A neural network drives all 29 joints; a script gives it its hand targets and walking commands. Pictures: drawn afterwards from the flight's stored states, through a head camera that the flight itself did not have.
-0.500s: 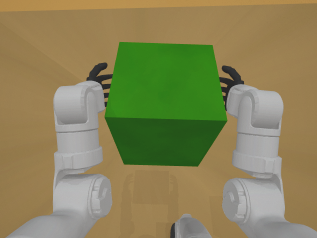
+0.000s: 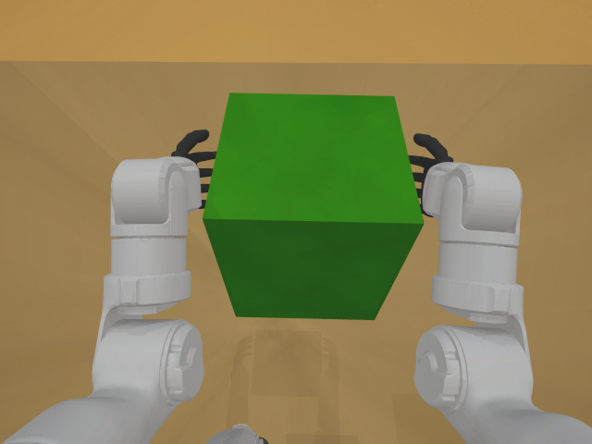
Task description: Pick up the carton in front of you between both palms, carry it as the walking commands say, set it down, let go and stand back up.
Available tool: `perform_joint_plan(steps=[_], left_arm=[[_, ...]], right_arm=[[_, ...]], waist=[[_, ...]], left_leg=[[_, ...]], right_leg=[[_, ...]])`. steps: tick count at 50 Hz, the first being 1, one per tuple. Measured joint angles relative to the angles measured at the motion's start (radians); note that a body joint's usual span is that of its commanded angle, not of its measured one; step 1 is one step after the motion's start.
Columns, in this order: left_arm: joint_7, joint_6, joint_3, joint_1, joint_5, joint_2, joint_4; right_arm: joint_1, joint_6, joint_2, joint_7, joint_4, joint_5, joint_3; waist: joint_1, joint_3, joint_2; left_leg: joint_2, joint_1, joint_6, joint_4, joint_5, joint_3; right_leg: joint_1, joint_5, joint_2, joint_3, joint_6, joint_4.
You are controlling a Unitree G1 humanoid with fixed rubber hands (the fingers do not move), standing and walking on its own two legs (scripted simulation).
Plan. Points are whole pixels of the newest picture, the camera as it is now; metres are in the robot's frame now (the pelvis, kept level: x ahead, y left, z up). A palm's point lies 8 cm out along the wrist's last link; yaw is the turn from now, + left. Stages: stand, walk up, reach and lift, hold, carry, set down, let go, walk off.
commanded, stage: carry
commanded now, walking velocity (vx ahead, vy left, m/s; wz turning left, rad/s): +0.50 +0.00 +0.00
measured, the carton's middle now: (308, 216) +0.40 +0.01 +0.10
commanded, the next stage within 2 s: none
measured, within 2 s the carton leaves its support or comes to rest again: neither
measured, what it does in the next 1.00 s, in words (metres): climbs: right foot, then left foot 0.03 m higher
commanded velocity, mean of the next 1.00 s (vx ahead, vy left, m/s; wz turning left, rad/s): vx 0.50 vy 0.00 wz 0.00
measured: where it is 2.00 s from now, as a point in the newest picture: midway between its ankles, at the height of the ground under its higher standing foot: (305, 191)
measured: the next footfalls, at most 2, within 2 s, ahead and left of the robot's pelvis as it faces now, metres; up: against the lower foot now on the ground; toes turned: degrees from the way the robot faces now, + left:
right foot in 0.38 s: +0.38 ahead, -0.11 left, +0.05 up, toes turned -5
left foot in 0.78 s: +0.64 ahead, +0.10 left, +0.08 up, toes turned +6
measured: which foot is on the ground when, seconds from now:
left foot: down 0.00-0.40, up 0.42-0.76, down 0.78-1.00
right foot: down 0.00-0.00, up 0.02-0.36, down 0.38-0.82, up 0.84-1.00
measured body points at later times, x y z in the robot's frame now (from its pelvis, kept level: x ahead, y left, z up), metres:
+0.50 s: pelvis +0.28 -0.03 +0.04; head +0.30 -0.03 +0.49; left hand +0.66 +0.14 +0.19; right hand +0.68 -0.16 +0.20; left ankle +0.19 +0.09 -0.58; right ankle +0.34 -0.10 -0.68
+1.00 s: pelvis +0.57 +0.02 +0.08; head +0.61 +0.02 +0.53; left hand +0.97 +0.14 +0.22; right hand +0.94 -0.16 +0.22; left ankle +0.60 +0.09 -0.65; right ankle +0.56 -0.11 -0.55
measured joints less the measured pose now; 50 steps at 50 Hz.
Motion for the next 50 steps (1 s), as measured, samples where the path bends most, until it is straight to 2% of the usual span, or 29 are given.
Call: perform_joint_plan(steps=[3,5,9,13,16,18,20,23,25,29,33,36,39,40,41,43,45,47,50], left_arm=[[-0.015,-0.001,0.009,0.017,0.006,0.01,0.035],[-0.016,0.008,0.01,0.018,0.017,0.003,0.032],[-0.007,0.019,0.011,0.014,0.035,-0.016,-0.03],[-0.006,0.024,0.024,0.004,0.042,-0.026,-0.097],[-0.007,0.026,0.029,-0.003,0.043,-0.024,-0.098],[-0.007,0.022,0.026,-0.015,0.045,-0.022,-0.061],[-0.008,0.002,0.01,-0.03,0.052,-0.03,0.001],[-0.006,-0.008,-0.018,-0.006,0.056,-0.037,0.05],[-0.002,0.0,-0.033,0.024,0.035,-0.03,0.041],[0.014,0.006,-0.035,0.041,-0.002,-0.021,-0.012],[0.022,0.004,-0.019,0.018,-0.01,-0.024,-0.056],[0.021,0.001,-0.01,-0.002,-0.004,-0.027,-0.043],[0.015,0.003,-0.004,-0.013,0.005,-0.018,-0.001],[0.009,0.003,-0.002,-0.013,0.006,-0.007,0.014],[0.002,-0.001,0.002,-0.007,0.007,0.004,0.028],[-0.009,-0.005,0.008,0.008,0.009,0.013,0.049],[-0.01,0.005,0.009,0.012,0.017,0.01,0.051],[-0.01,0.015,0.009,0.009,0.027,0.001,0.03],[-0.007,0.023,0.013,0.003,0.036,-0.011,-0.028]], right_arm=[[0.032,-0.01,0.009,-0.004,0.028,-0.001,0.033],[0.063,-0.004,0.003,-0.012,0.005,0.025,0.047],[0.075,0.003,-0.001,-0.037,-0.061,0.059,0.047],[0.048,0.003,0.0,-0.044,-0.103,0.068,0.03],[0.023,0.004,-0.001,-0.043,-0.088,0.063,0.022],[0.01,0.009,-0.008,-0.037,-0.058,0.055,0.017],[0.006,0.009,-0.031,-0.025,-0.022,0.051,0.011],[0.019,0.01,-0.04,-0.009,0.028,0.04,0.001],[0.02,0.02,-0.032,-0.009,0.038,0.027,0.0],[0.016,0.033,-0.019,-0.009,-0.007,0.012,-0.003],[0.006,0.038,-0.012,-0.01,-0.073,0.008,-0.014],[0.0,0.037,-0.014,-0.01,-0.075,0.007,-0.022],[-0.011,0.027,-0.014,-0.008,-0.021,0.004,-0.019],[-0.016,0.016,-0.009,-0.008,0.008,0.0,-0.011],[-0.016,0.001,-0.002,-0.008,0.034,-0.006,0.001],[0.005,-0.01,0.008,-0.009,0.055,-0.01,0.025],[0.038,-0.004,0.004,-0.015,0.037,0.011,0.043],[0.06,0.003,-0.003,-0.025,0.0,0.038,0.051],[0.062,0.007,-0.005,-0.039,-0.057,0.06,0.043]], waist=[[-0.059,0.012,0.024],[-0.083,0.028,0.032],[-0.106,0.059,0.037],[-0.106,0.056,0.039],[-0.091,0.027,0.048],[-0.07,0.006,0.062],[-0.037,-0.005,0.082],[0.02,-0.002,0.06],[0.044,0.007,0.051],[0.071,0.036,0.048],[0.074,0.04,0.049],[0.063,0.019,0.042],[0.033,-0.005,0.023],[0.015,-0.006,0.008],[-0.005,-0.004,0.001],[-0.047,0.005,0.017],[-0.075,0.023,0.029],[-0.092,0.044,0.032],[-0.105,0.067,0.035]], left_leg=[[-0.001,0.058,0.005,0.009,-0.083,-0.014],[0.0,0.108,-0.003,-0.038,-0.091,-0.025],[0.006,0.203,-0.002,-0.122,-0.108,-0.037],[0.01,0.29,-0.014,-0.181,-0.146,-0.045],[0.021,0.358,-0.037,-0.202,-0.197,-0.051],[0.044,0.395,-0.054,-0.163,-0.258,-0.057],[0.078,0.364,-0.059,0.018,-0.28,-0.07],[0.03,0.194,-0.049,0.443,-0.25,-0.138],[0.016,0.079,-0.038,0.587,-0.204,-0.138],[0.029,-0.095,-0.031,0.588,-0.153,-0.125],[0.058,-0.183,-0.039,0.414,-0.109,-0.106],[0.061,-0.162,-0.035,0.2,-0.059,-0.081],[0.024,-0.054,-0.011,-0.005,-0.033,-0.017],[0.007,-0.021,-0.001,-0.024,0.016,-0.001],[0.0,-0.008,0.005,0.006,0.004,0.009],[-0.001,0.026,0.011,0.029,-0.059,0.002],[0.0,0.075,0.007,-0.008,-0.084,-0.011],[0.002,0.125,0.001,-0.06,-0.085,-0.019],[0.006,0.193,0.003,-0.119,-0.1,-0.028]], right_leg=[[-0.185,0.032,0.053,0.073,-0.019,0.454],[-0.304,0.065,0.069,0.073,-0.033,0.596],[-0.473,0.091,0.056,0.055,-0.035,0.555],[-0.539,0.134,0.032,0.033,-0.023,0.328],[-0.499,0.191,0.034,0.001,-0.028,0.105],[-0.417,0.235,0.059,-0.047,-0.044,-0.045],[-0.369,0.257,0.079,-0.077,-0.059,-0.045],[-0.315,0.19,0.082,-0.067,-0.065,-0.03],[-0.263,0.182,0.08,-0.056,-0.056,-0.076],[-0.165,0.162,0.076,-0.044,-0.055,-0.159],[-0.073,0.123,0.073,-0.036,-0.044,-0.216],[-0.001,0.078,0.064,-0.03,-0.022,-0.246],[0.058,-0.004,0.03,-0.025,0.002,-0.199],[0.051,-0.033,0.007,-0.022,0.005,-0.117],[0.014,-0.004,-0.006,-0.004,0.002,0.016],[-0.109,0.02,0.031,0.062,-0.011,0.337],[-0.24,0.051,0.061,0.08,-0.028,0.56],[-0.349,0.086,0.064,0.075,-0.035,0.617],[-0.473,0.096,0.052,0.06,-0.032,0.561]])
